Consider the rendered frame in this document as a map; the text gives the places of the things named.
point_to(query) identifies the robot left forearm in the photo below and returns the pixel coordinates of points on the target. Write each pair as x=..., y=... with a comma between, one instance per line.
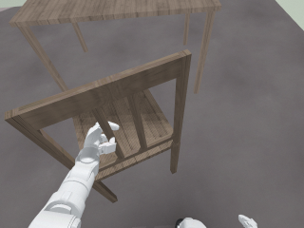
x=71, y=196

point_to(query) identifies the robot right thigh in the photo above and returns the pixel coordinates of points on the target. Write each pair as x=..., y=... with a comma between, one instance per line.
x=191, y=223

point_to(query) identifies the table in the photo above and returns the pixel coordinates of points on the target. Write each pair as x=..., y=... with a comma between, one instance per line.
x=51, y=12

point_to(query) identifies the robot left hand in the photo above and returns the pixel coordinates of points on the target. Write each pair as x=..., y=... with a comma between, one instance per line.
x=94, y=138

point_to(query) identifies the robot right hand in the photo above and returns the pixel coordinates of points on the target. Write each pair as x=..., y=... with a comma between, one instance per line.
x=247, y=223

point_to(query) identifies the robot left upper arm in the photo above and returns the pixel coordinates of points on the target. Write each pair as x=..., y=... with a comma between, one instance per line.
x=49, y=219

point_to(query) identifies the chair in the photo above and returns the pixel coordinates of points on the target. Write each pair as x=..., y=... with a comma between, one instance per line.
x=123, y=99

